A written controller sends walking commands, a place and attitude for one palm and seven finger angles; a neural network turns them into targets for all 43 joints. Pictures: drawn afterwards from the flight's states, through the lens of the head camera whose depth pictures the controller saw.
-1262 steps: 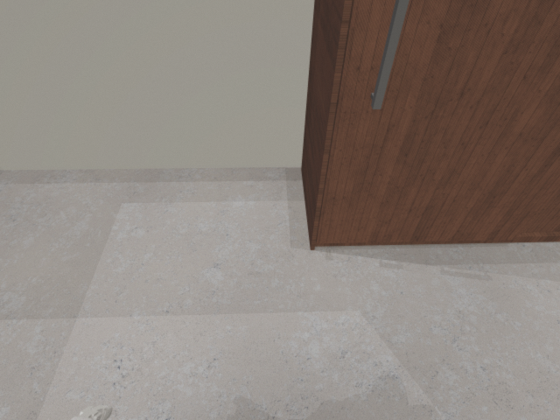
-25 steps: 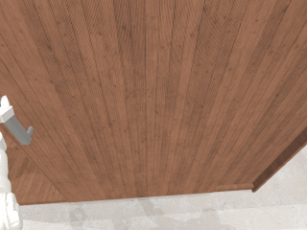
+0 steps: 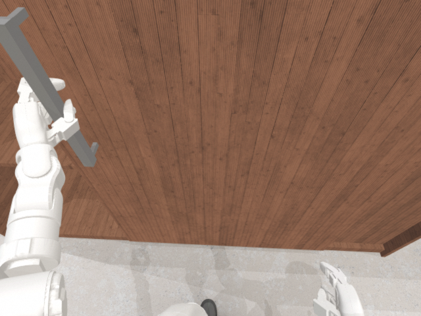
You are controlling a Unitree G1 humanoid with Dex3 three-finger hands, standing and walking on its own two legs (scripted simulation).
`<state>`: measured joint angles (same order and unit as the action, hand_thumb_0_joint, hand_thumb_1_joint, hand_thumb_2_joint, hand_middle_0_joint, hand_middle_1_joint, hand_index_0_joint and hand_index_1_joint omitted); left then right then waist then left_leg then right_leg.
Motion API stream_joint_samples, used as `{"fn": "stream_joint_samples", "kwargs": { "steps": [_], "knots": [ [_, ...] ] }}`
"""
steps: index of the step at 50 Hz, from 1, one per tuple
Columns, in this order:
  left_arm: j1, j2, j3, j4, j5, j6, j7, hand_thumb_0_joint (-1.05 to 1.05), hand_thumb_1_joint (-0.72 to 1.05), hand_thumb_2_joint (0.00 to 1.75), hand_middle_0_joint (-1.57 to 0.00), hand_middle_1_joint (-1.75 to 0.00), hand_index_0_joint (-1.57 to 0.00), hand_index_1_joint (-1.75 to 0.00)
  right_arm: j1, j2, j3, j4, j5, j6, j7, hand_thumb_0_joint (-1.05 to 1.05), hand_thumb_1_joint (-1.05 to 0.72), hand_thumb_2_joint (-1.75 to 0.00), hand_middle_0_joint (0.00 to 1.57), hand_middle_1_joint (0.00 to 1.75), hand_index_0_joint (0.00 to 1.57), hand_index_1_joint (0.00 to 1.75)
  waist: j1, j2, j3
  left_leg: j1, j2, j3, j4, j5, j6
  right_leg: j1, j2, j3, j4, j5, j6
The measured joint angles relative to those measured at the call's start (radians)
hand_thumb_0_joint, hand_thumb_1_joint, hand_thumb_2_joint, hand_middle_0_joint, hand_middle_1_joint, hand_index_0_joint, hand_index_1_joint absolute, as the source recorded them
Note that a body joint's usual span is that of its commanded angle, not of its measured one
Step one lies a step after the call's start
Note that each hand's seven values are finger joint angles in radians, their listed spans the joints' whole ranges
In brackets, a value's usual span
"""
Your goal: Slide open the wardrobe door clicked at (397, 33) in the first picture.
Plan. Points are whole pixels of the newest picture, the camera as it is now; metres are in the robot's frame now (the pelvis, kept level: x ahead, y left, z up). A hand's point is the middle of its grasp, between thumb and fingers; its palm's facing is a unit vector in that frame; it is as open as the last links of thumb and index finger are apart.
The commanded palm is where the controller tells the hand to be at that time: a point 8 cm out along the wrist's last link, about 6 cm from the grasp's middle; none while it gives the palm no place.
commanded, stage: stop walking and hold the door there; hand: left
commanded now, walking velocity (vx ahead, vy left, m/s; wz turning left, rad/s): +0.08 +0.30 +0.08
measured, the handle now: (62, 103) +0.42 +0.34 +0.15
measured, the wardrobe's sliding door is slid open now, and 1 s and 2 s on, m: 0.58 0.58 0.58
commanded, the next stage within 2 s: loosen the grip on the handle in 0.96 s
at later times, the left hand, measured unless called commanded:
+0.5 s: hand (71, 120) +0.38 +0.31 +0.14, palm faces +0.35 -0.93 -0.09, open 6.1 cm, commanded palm +0.35 +0.32 +0.13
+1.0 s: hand (69, 122) +0.38 +0.31 +0.15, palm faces +0.31 -0.95 -0.11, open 6.1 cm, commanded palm +0.35 +0.32 +0.13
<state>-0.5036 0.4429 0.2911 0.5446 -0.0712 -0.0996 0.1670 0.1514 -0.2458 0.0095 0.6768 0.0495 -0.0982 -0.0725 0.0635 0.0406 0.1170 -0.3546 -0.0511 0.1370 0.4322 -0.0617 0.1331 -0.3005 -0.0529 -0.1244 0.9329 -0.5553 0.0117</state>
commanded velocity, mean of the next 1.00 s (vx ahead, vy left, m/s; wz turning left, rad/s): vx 0.01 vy -0.03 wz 0.01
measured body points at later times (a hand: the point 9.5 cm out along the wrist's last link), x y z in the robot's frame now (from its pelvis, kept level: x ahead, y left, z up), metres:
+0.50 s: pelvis +0.00 +0.09 -0.02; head +0.09 +0.09 +0.42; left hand +0.36 +0.35 +0.15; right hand +0.18 -0.08 -0.14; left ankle +0.11 +0.25 -0.73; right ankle +0.02 -0.01 -0.73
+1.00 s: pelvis +0.03 +0.11 +0.00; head +0.05 +0.10 +0.45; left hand +0.36 +0.36 +0.15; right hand +0.22 -0.11 -0.09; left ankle +0.08 +0.24 -0.73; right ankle +0.02 -0.01 -0.73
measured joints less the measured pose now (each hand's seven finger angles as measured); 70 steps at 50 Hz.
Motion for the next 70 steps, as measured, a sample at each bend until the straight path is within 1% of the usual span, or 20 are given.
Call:
{"fn": "stream_joint_samples", "kwargs": {
  "steps": [2,4,6,7,8,10,12,13,14,17,22,25,28,32,37,53,55,59,66,70],
  "knots": [
    [-0.007,-0.017,-0.016,-0.02,-0.003,0.015,0.0,-0.08,0.7,0.79,-0.39,-1.38,-0.22,-1.35,-0.004,0.009,0.004,-0.014,-0.01,-0.009,0.015,0.01,-0.91,-0.9,0.21,0.3,0.2,0.3,0.007,0.0,-0.004,-0.007,-0.017,0.002,-0.025,0.017,-0.025,0.079,0.004,-0.043,-0.159,-0.003,-0.024],
    [-0.023,-0.018,-0.034,-0.043,0.005,0.014,-0.012,-0.08,0.7,0.78,-0.39,-1.38,-0.21,-1.35,-0.005,0.004,0.013,-0.037,-0.012,-0.011,0.04,0.01,-0.91,-0.9,0.21,0.3,0.2,0.3,0.02,-0.026,-0.015,-0.129,-0.049,-0.017,0.188,-0.137,-0.143,0.136,-0.031,-0.05,-0.35,0.148,-0.067],
    [-0.01,-0.038,-0.035,-0.089,-0.005,-0.011,-0.009,-0.09,0.7,0.79,-0.4,-1.38,-0.2,-1.34,-0.039,-0.017,0.021,-0.015,-0.016,-0.008,0.055,0.01,-0.91,-0.9,0.21,0.3,0.2,0.3,0.023,-0.008,0.029,-0.226,-0.042,-0.107,0.533,-0.297,-0.178,0.132,-0.043,-0.034,-0.302,0.155,-0.013],
    [-0.002,-0.051,-0.039,-0.116,-0.006,-0.021,-0.01,-0.08,0.7,0.79,-0.41,-1.38,-0.2,-1.34,-0.044,-0.017,0.02,-0.002,-0.015,-0.006,0.057,0.01,-0.91,-0.9,0.21,0.3,0.2,0.3,0.019,-0.013,0.046,-0.245,-0.025,-0.13,0.623,-0.331,-0.184,0.142,-0.055,-0.031,-0.294,0.136,0.014],
    [0.007,-0.063,-0.043,-0.145,-0.003,-0.035,-0.014,-0.08,0.71,0.8,-0.41,-1.38,-0.21,-1.34,-0.043,-0.011,0.019,0.01,-0.014,-0.003,0.055,0.01,-0.91,-0.9,0.21,0.3,0.2,0.3,0.014,-0.031,0.059,-0.248,0.001,-0.136,0.645,-0.355,-0.182,0.151,-0.075,-0.029,-0.292,0.121,0.036],
    [0.02,-0.082,-0.054,-0.21,0.009,-0.055,-0.031,-0.07,0.7,0.81,-0.43,-1.39,-0.24,-1.35,-0.032,0.002,0.019,0.021,-0.011,0.009,0.045,0.01,-0.91,-0.9,0.21,0.3,0.2,0.3,0.001,-0.085,0.081,-0.202,0.054,-0.123,0.499,-0.349,-0.167,0.157,-0.135,-0.027,-0.271,0.099,0.066],
    [0.044,-0.11,-0.067,-0.293,0.01,-0.056,-0.037,-0.06,0.7,0.82,-0.43,-1.39,-0.27,-1.36,-0.011,-0.016,0.012,0.002,-0.012,0.014,0.031,0.01,-0.91,-0.9,0.21,0.3,0.2,0.3,-0.014,-0.081,0.081,-0.114,0.116,-0.121,0.265,-0.159,-0.134,0.098,-0.162,-0.007,-0.129,0.089,0.053],
    [0.056,-0.126,-0.075,-0.337,0.0,-0.045,-0.033,-0.05,0.7,0.83,-0.44,-1.39,-0.28,-1.37,-0.003,-0.031,-0.001,-0.01,-0.011,0.007,0.024,0.01,-0.91,-0.9,0.21,0.3,0.2,0.3,-0.021,-0.049,0.078,-0.102,0.144,-0.142,0.236,-0.07,-0.17,0.046,-0.141,0.029,0.003,0.051,0.039],
    [0.046,-0.134,-0.085,-0.363,-0.009,-0.039,-0.027,-0.05,0.7,0.83,-0.44,-1.39,-0.28,-1.37,-0.015,-0.022,-0.017,-0.004,-0.007,0.0,0.016,0.01,-0.91,-0.9,0.21,0.3,0.2,0.3,-0.029,-0.048,0.102,-0.117,0.136,-0.144,0.286,-0.08,-0.195,0.006,-0.12,0.084,0.127,0.011,0.029],
    [0.032,-0.154,-0.097,-0.408,-0.015,-0.034,-0.028,-0.04,0.73,0.84,-0.45,-1.39,-0.25,-1.37,-0.046,0.039,-0.02,0.021,-0.002,-0.002,0.003,0.01,-0.91,-0.9,0.2,0.3,0.2,0.3,-0.033,-0.072,0.141,-0.12,0.113,-0.135,0.327,-0.153,-0.179,-0.08,-0.038,0.166,0.277,-0.017,0.026],
    [0.04,-0.18,-0.114,-0.456,-0.017,0.013,-0.017,-0.03,0.75,0.82,-0.46,-1.4,-0.23,-1.37,-0.039,0.104,0.033,0.001,-0.012,-0.022,0.012,0.01,-0.91,-0.9,0.2,0.3,0.2,0.3,-0.002,-0.051,0.158,-0.093,0.124,-0.128,0.246,-0.114,-0.175,-0.065,0.04,0.1,-0.008,0.033,0.013],
    [0.044,-0.192,-0.112,-0.434,-0.023,0.021,-0.013,-0.03,0.75,0.81,-0.46,-1.4,-0.23,-1.37,-0.035,0.109,0.06,-0.012,-0.017,-0.028,0.024,0.01,-0.91,-0.9,0.21,0.3,0.2,0.3,0.008,-0.012,0.154,-0.085,0.134,-0.129,0.234,-0.108,-0.18,0.003,0.068,0.075,-0.206,0.18,-0.012],
    [0.077,-0.198,-0.113,-0.41,-0.021,0.017,-0.017,-0.03,0.75,0.79,-0.46,-1.4,-0.24,-1.37,-0.035,0.099,0.073,0.0,-0.016,-0.019,0.024,0.01,-0.91,-0.9,0.21,0.3,0.2,0.3,-0.016,0.012,0.129,-0.076,0.13,-0.143,0.236,-0.154,-0.165,0.029,0.07,0.058,-0.243,0.199,-0.044],
    [0.122,-0.22,-0.145,-0.394,-0.015,0.005,-0.024,-0.02,0.75,0.79,-0.46,-1.4,-0.26,-1.38,-0.009,0.067,0.065,0.015,-0.023,-0.015,0.005,0.01,-0.91,-0.9,0.21,0.3,0.2,0.3,-0.028,-0.015,0.063,-0.008,0.105,-0.124,0.184,-0.124,-0.152,0.05,0.04,0.054,-0.269,0.182,-0.03],
    [0.154,-0.233,-0.183,-0.375,-0.01,-0.001,-0.021,-0.01,0.76,0.8,-0.46,-1.4,-0.24,-1.38,-0.007,0.022,0.029,-0.006,-0.024,0.012,-0.006,0.01,-0.91,-0.9,0.21,0.3,0.2,0.3,-0.008,-0.029,0.01,0.016,0.107,-0.101,0.139,-0.142,-0.152,0.073,0.04,0.074,-0.338,0.217,-0.012],
    [0.221,-0.208,-0.182,-0.317,-0.011,-0.007,-0.018,-0.02,0.76,0.79,-0.45,-1.4,-0.21,-1.38,0.018,0.023,0.031,-0.035,-0.02,0.061,-0.015,0.01,-0.91,-0.9,0.2,0.3,0.2,0.3,-0.03,-0.011,-0.077,0.042,0.122,-0.09,0.091,-0.13,-0.159,0.106,0.057,0.084,-0.416,0.249,-0.017],
    [0.182,-0.171,-0.163,-0.27,0.037,-0.016,-0.068,-0.03,0.7,0.78,-0.45,-1.4,-0.23,-1.38,0.025,0.04,0.024,-0.023,-0.022,0.039,-0.015,0.01,-0.91,-0.9,0.21,0.3,0.2,0.3,-0.027,-0.022,-0.056,0.065,0.115,-0.083,0.07,-0.121,-0.159,0.114,0.05,0.089,-0.41,0.246,-0.018],
    [0.12,-0.16,-0.103,-0.198,0.003,0.046,-0.126,-0.03,0.56,0.75,-0.47,-1.4,-0.32,-1.4,0.065,0.064,0.006,0.011,-0.028,-0.007,0.03,0.01,-0.91,-0.9,0.21,0.3,0.2,0.3,-0.045,-0.054,-0.111,0.033,0.113,-0.094,0.071,-0.108,-0.163,0.079,0.049,0.079,-0.39,0.242,-0.027],
    [0.172,-0.192,-0.093,-0.247,0.037,0.046,-0.028,-0.01,0.15,0.55,-0.47,-1.4,-0.34,-1.37,0.096,0.014,-0.011,0.007,-0.034,-0.03,0.064,0.01,-0.91,-0.9,0.21,0.3,0.2,0.3,-0.09,-0.05,-0.138,-0.022,0.119,-0.099,0.162,-0.146,-0.161,0.028,0.051,0.077,-0.304,0.207,-0.028],
    [0.165,-0.181,-0.095,-0.238,0.037,0.047,-0.021,0.0,-0.16,0.4,-0.45,-1.38,-0.32,-1.35,0.101,-0.007,-0.019,0.016,-0.032,-0.021,0.052,0.01,-0.91,-0.9,0.21,0.3,0.2,0.3,-0.096,-0.046,-0.141,-0.041,0.118,-0.097,0.187,-0.154,-0.156,0.005,0.049,0.08,-0.274,0.196,-0.028]
  ]
}}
